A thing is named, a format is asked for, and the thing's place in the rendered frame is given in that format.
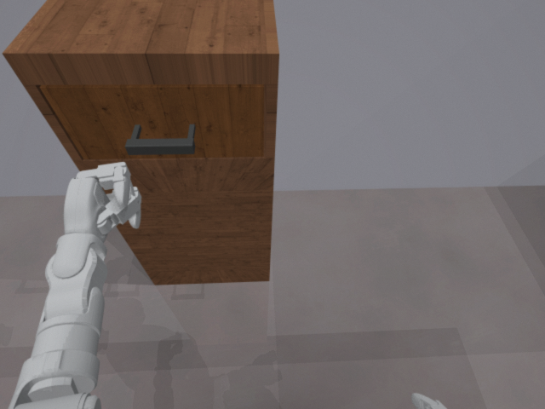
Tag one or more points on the drawer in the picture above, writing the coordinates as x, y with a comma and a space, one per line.
99, 118

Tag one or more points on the robot left forearm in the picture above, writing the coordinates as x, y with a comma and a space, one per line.
63, 360

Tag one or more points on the left robot hand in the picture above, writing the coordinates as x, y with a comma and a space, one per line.
88, 209

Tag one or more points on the cabinet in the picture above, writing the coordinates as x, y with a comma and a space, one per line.
203, 220

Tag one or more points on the handle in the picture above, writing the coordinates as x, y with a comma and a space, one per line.
136, 146

